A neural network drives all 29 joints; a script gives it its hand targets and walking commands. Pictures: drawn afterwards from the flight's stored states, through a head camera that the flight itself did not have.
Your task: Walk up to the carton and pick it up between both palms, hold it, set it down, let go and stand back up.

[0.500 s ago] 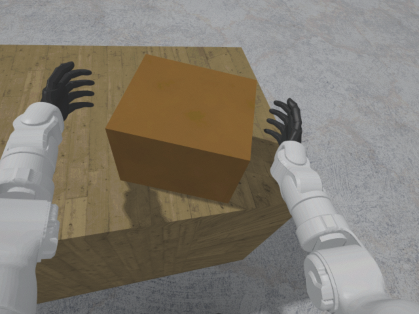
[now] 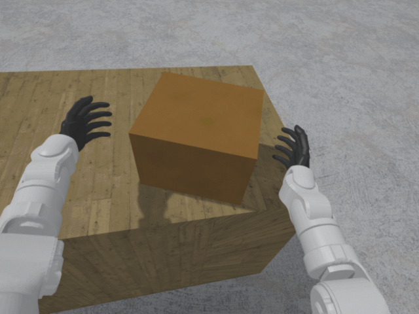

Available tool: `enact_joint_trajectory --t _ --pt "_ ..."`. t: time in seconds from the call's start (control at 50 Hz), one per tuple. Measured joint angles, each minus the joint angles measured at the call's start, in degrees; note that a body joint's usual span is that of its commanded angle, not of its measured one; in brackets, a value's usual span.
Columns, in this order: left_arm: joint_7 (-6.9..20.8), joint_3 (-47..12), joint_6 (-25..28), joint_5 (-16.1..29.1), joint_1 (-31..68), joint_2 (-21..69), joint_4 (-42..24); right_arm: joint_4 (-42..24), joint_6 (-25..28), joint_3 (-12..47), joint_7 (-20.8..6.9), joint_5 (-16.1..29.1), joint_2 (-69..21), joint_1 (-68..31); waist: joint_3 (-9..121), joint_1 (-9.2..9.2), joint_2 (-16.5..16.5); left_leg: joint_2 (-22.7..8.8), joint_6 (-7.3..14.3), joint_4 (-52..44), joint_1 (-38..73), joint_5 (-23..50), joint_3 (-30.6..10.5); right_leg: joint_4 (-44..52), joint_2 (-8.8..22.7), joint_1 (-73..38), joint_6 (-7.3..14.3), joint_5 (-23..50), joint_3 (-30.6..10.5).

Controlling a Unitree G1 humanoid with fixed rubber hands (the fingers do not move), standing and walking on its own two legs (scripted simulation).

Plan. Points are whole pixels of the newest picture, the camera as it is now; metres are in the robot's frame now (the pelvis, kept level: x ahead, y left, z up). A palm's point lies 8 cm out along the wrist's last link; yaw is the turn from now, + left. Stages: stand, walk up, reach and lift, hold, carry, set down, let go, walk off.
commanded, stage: set down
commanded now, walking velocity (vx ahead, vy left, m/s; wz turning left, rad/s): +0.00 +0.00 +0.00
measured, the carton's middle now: (201, 137) +0.50 +0.01 +0.01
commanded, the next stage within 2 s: none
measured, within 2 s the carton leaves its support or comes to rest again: neither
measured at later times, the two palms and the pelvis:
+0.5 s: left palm (53, 175) +0.35 +0.29 +0.07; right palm (292, 190) +0.31 -0.15 +0.07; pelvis +0.01 +0.01 +0.00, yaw -1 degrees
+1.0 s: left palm (42, 220) +0.28 +0.30 +0.04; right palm (295, 226) +0.26 -0.16 +0.03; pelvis +0.04 +0.00 +0.00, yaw -1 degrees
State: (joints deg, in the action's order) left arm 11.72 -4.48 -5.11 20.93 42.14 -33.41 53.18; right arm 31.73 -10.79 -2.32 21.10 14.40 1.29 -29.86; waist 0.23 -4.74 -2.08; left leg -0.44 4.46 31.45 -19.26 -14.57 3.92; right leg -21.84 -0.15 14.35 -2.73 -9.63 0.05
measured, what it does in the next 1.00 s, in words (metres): stands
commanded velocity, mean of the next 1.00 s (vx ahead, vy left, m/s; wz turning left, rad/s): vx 0.00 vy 0.00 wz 0.00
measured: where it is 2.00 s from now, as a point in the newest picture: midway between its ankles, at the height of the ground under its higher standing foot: outside the picture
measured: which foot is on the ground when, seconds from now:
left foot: down 0.00-1.00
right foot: down 0.00-1.00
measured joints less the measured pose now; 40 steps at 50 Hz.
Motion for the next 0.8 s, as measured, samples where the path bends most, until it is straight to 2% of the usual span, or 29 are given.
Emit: enact_joint_trajectory --t 0.2,0.46,0.8 --pt "0.3 1.37 -2.32 0.87 -8.28 -1.24 -11.05 -8.43 -1.93 -0.16 0.87 -0.14 -0.43 6.77 -1.93 2.25 -0.04 -0.06 0.1 0.07 2.03 -0.49 0.1 0.53 -0.05 -2.26 0.13 -0.13 -0.06" --pt "0.93 4.7 -5.64 -0.38 -20.72 -0.82 -26.5 -20.35 -3.56 1.4 1.79 -0.25 -1.02 17.99 -5.02 5.01 -0.21 -0.08 0.16 -0.95 6.78 -1.43 0.67 2.07 -0.09 -6.99 0.38 -0.55 -0.66" --pt "1.17 7.46 -3.47 -0.24 -37.25 -0.63 -42.05 -33.41 -1.15 3.95 2.23 -1.55 -1.8 35.46 -8.71 8.22 0.08 -0.21 -0.02 -1.21 11.63 -3.33 1.1 2.36 -0.23 -11.6 0.26 -2.19 -1.27"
